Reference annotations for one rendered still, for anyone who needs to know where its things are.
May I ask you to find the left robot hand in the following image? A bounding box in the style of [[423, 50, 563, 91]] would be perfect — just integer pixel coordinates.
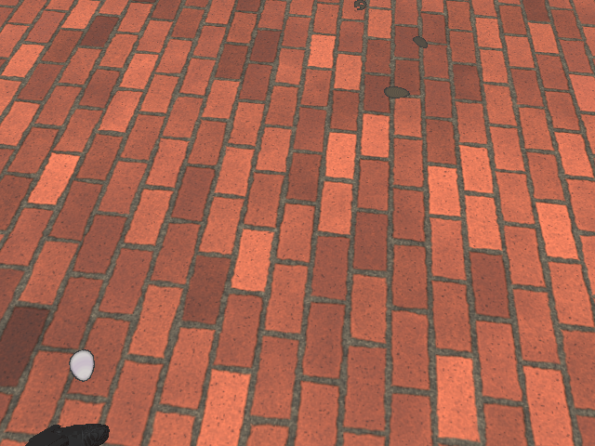
[[25, 424, 110, 446]]

